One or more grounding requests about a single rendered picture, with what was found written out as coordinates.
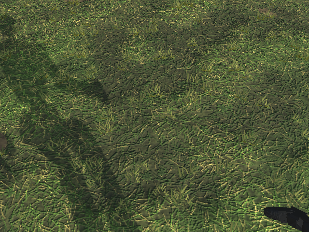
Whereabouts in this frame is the right robot hand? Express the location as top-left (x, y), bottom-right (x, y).
top-left (264, 206), bottom-right (309, 232)

